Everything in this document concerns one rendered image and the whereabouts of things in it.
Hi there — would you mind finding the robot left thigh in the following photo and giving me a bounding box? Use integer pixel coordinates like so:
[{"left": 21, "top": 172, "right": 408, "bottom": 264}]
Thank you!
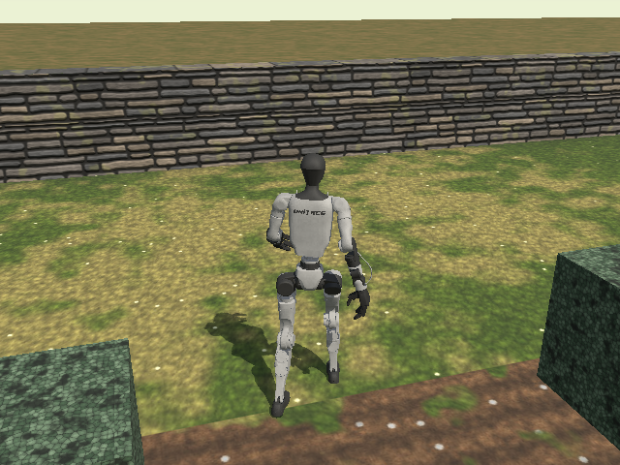
[{"left": 276, "top": 272, "right": 296, "bottom": 350}]

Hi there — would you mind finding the left robot forearm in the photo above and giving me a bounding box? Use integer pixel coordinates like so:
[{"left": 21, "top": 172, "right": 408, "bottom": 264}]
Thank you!
[{"left": 266, "top": 228, "right": 282, "bottom": 245}]

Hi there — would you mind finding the right robot hand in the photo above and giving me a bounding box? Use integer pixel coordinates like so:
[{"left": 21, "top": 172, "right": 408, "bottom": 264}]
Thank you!
[{"left": 347, "top": 289, "right": 370, "bottom": 320}]

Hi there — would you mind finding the left robot hand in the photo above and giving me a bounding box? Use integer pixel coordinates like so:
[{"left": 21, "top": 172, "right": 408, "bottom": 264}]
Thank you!
[{"left": 273, "top": 232, "right": 294, "bottom": 251}]

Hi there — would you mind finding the left robot upper arm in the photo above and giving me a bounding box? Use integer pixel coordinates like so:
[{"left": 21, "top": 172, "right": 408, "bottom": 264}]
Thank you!
[{"left": 266, "top": 193, "right": 293, "bottom": 241}]

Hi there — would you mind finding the right robot forearm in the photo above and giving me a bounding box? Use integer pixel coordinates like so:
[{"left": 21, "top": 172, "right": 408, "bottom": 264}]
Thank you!
[{"left": 345, "top": 237, "right": 367, "bottom": 291}]

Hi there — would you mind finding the robot left shin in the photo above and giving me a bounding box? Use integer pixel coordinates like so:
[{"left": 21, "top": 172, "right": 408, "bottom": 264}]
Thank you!
[{"left": 274, "top": 331, "right": 292, "bottom": 403}]

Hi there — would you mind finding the right robot upper arm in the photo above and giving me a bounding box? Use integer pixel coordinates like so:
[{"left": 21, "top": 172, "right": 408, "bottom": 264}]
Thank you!
[{"left": 331, "top": 196, "right": 354, "bottom": 253}]

